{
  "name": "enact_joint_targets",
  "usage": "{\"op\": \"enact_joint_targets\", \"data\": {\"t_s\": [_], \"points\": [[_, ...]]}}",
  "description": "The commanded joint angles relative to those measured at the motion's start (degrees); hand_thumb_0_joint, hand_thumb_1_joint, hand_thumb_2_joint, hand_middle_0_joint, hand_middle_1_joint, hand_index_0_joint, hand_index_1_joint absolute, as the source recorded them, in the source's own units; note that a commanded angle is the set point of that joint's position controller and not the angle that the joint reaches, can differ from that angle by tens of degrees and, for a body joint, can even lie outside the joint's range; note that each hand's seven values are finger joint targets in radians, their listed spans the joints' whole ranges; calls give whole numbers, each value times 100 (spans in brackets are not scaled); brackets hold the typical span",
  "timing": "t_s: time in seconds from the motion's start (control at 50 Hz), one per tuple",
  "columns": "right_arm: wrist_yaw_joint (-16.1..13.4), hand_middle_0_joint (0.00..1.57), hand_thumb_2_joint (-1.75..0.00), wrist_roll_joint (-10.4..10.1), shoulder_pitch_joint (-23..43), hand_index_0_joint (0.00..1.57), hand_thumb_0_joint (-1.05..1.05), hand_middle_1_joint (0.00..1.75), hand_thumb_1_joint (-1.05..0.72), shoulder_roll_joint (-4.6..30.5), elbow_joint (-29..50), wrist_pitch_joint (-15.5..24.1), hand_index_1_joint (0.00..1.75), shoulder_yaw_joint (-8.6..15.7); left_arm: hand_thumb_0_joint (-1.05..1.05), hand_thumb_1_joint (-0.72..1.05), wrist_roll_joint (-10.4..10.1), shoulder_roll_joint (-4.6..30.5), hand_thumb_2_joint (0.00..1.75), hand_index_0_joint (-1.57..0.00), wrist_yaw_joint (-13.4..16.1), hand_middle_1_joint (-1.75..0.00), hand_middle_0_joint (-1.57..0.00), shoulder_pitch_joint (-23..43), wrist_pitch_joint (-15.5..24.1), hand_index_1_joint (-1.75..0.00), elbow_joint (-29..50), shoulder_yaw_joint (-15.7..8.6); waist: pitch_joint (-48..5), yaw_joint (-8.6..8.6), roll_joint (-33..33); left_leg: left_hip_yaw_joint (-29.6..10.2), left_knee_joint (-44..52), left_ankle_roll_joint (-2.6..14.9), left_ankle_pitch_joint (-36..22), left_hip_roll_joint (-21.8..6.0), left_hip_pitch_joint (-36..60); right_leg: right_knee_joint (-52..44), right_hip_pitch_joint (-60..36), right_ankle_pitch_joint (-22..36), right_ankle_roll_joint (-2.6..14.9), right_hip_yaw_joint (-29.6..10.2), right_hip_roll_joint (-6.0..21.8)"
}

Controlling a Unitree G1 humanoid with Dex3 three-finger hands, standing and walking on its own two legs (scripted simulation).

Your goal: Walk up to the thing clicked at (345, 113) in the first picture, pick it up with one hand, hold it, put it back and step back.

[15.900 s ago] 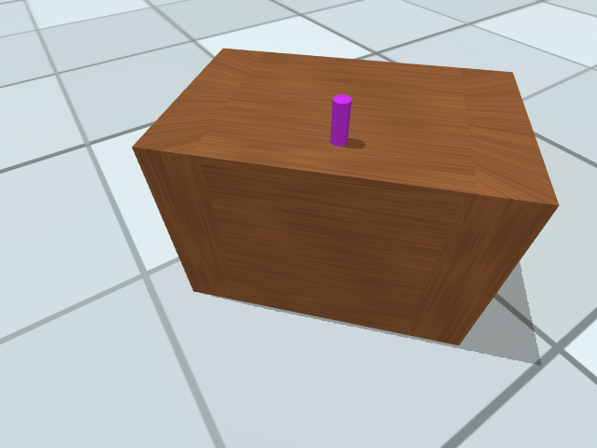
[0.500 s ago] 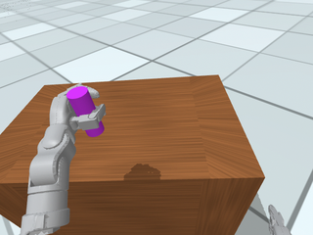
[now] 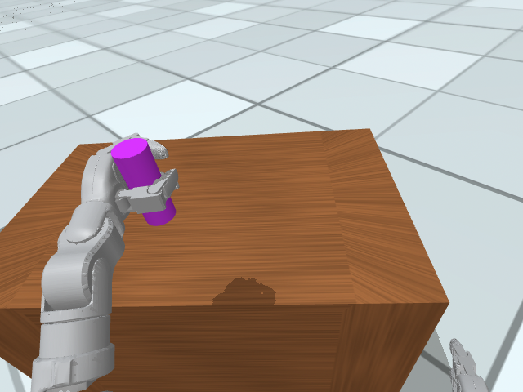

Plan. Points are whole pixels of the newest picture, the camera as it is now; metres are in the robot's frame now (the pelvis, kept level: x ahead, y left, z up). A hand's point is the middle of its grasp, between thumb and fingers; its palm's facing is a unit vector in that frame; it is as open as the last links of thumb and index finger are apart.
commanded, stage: hold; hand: left
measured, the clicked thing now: (146, 184) +0.34 +0.18 +0.22
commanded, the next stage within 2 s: none
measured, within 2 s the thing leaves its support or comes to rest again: neither
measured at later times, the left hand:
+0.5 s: hand (153, 186) +0.33 +0.16 +0.23, palm faces +0.14 -0.99 -0.02, open 6.2 cm
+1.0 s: hand (152, 189) +0.33 +0.17 +0.22, palm faces +0.14 -0.99 -0.01, open 6.1 cm
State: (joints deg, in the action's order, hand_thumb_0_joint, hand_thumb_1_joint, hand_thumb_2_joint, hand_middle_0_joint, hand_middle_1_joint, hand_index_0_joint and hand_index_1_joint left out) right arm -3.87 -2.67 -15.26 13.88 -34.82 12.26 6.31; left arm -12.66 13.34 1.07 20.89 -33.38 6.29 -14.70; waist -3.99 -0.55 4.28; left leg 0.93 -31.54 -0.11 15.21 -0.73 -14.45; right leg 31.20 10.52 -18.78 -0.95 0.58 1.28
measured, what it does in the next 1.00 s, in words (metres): stands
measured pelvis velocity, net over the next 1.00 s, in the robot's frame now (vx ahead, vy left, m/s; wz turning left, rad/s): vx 0.00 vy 0.00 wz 0.00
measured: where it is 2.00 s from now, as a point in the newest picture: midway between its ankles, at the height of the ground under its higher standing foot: outside the picture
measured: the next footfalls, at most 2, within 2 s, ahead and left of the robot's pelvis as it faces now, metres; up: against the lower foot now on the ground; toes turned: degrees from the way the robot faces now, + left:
none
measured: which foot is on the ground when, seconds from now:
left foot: down 0.00-1.00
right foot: down 0.00-1.00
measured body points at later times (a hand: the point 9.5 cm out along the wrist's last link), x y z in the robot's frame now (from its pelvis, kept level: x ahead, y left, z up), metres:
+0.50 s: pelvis +0.00 +0.00 +0.00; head -0.04 -0.03 +0.45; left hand +0.32 +0.22 +0.23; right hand +0.17 -0.27 -0.07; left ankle +0.02 +0.12 -0.73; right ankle -0.02 -0.13 -0.73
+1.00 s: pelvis +0.00 +0.00 +0.00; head -0.04 -0.03 +0.45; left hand +0.32 +0.22 +0.23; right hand +0.16 -0.27 -0.07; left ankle +0.02 +0.12 -0.73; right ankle -0.02 -0.13 -0.73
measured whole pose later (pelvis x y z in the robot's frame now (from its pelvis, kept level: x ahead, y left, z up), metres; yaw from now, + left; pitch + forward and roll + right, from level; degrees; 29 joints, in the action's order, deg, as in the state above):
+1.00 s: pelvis +0.00 +0.00 +0.00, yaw +0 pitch -2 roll +0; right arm -4.6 -2.5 -14.7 13.8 -36.3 12.8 5.5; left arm -12.9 13.4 0.5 18.7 -32.9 7.5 -14.7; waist -3.7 -0.6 4.2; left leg 0.6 -31.5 -0.3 14.8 -0.8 -14.3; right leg 31.3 10.4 -18.6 -0.7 0.8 1.2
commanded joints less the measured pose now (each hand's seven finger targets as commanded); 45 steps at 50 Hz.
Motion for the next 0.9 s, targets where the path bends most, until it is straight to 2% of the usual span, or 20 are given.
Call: {"op": "enact_joint_targets", "data": {"t_s": [0.0,0.04,0.1,0.14,0.18,0.22,0.28,0.3,0.32,0.34,0.38,0.46,0.48,0.54,0.64,0.66,0.7,0.76,0.78,0.88], "points": [[-12,5,-5,-26,732,5,0,5,54,608,972,355,5,133,0,50,-73,990,130,-136,10,-143,-134,2497,499,-143,1556,-335,-988,-48,-387,-1,297,89,-1311,72,827,-511,317,1479,43,214,-134],[-35,5,-5,-30,806,5,0,5,54,800,981,356,5,310,0,48,-61,1150,129,-137,24,-143,-135,2584,509,-143,1552,-455,-1067,-51,-419,-36,341,74,-1198,53,856,-527,311,1337,70,234,-153],[-11,5,-5,-40,765,5,0,5,54,622,1056,338,5,135,0,49,-61,972,130,-137,-14,-144,-135,2344,470,-144,1387,-328,-1045,-28,-422,-21,308,93,-1283,62,850,-519,300,1440,59,225,-142],[-37,5,-5,-38,721,5,0,5,54,800,882,330,5,317,0,49,-93,1028,130,-137,-21,-145,-135,2298,479,-144,1397,-412,-987,17,-460,-10,308,101,-1243,67,847,-525,359,1432,47,209,-138],[-4,5,-5,-41,728,5,0,5,54,632,970,342,5,151,0,54,-68,1100,130,-137,-29,-143,-135,2361,524,-143,1745,-411,-1132,-61,-282,-10,287,83,-1306,73,882,-487,307,1455,70,217,-133],[-37,5,-5,-31,745,5,0,5,54,807,1022,335,5,322,0,53,-57,1206,131,-138,-15,-144,-136,2447,567,-144,1914,-482,-1245,-17,-265,-26,291,72,-1357,53,970,-479,297,1484,68,212,-153],[-53,5,-5,-19,766,5,0,5,54,715,924,350,5,240,0,52,-113,1129,131,-137,4,-145,-135,2296,562,-144,1930,-489,-1100,-52,-429,-15,259,100,-1346,79,890,-518,283,1509,31,206,-134],[-82,5,-5,-9,876,5,0,5,54,771,1054,372,5,251,0,51,-86,946,131,-137,3,-144,-135,2112,486,-144,1421,-348,-1016,36,-579,-3,264,119,-1284,75,859,-549,311,1483,15,183,-128],[-74,5,-5,-7,828,5,0,5,54,611,888,350,5,111,0,52,-95,956,131,-137,8,-144,-135,2293,512,-144,1749,-314,-949,-24,-385,-3,296,106,-1191,90,802,-551,326,1403,34,186,-119],[-92,5,-5,-10,848,5,0,5,54,742,872,361,5,235,0,53,-61,1096,131,-136,12,-144,-134,2388,536,-143,1788,-392,-1051,11,-301,4,330,91,-1155,86,868,-550,364,1362,55,175,-124],[-106,5,-5,-1,792,5,0,5,54,700,890,377,5,177,0,53,-85,1125,132,-138,-7,-146,-136,2384,562,-145,1883,-428,-1118,-14,-431,-29,300,97,-1178,70,928,-535,298,1341,50,209,-137],[-107,5,-5,-5,702,5,0,5,55,612,789,381,5,119,0,54,-110,916,134,-139,-45,-147,-137,2130,492,-147,1641,-281,-943,7,-385,-30,305,90,-1277,67,873,-517,352,1447,50,224,-146],[-95,5,-5,-13,832,5,0,5,54,712,785,398,5,203,0,54,-121,1057,133,-139,-36,-147,-136,2177,484,-146,1634,-430,-902,-78,-385,-18,316,80,-1217,78,790,-538,334,1379,61,214,-140],[-81,5,-5,-23,786,5,0,5,54,642,889,390,5,157,0,54,-104,1121,134,-139,-49,-147,-137,2430,505,-147,1890,-394,-988,-40,-442,0,312,104,-1182,97,851,-569,327,1388,44,205,-125],[-98,5,-5,-14,792,5,0,5,55,712,867,412,5,192,0,54,-130,1006,134,-139,-48,-147,-137,2186,460,-147,1424,-429,-929,19,-542,6,280,126,-1230,94,852,-559,375,1457,14,180,-115],[-84,5,-5,-5,840,5,0,5,54,621,839,410,5,104,0,53,-113,1028,133,-138,-31,-146,-136,2317,498,-146,1609,-402,-1008,-49,-463,-10,296,114,-1257,95,852,-546,323,1469,33,186,-113],[-111,5,-5,7,817,5,0,5,54,768,933,436,5,239,0,53,-94,1151,134,-139,-1,-148,-137,2470,563,-147,1629,-496,-1089,6,-515,-13,283,111,-1237,79,893,-532,308,1431,30,187,-127],[-81,5,-6,-11,734,5,0,5,54,522,839,409,5,24,0,55,-85,1035,136,-139,-47,-148,-137,2274,593,-148,1589,-384,-1088,-59,-385,-7,272,113,-1272,100,868,-517,287,1471,38,202,-109],[-98,5,-6,-17,815,5,0,5,54,653,898,406,5,144,0,55,-88,1047,135,-140,-61,-149,-138,2188,611,-148,1499,-370,-1028,-12,-412,7,276,122,-1238,111,844,-543,325,1474,32,185,-98],[-92,5,-5,-2,876,5,0,5,54,680,850,410,5,143,0,55,-83,1235,134,-139,-36,-147,-137,2435,623,-147,1813,-500,-1098,-67,-296,-8,300,104,-1211,97,860,-536,288,1411,54,199,-115]]}}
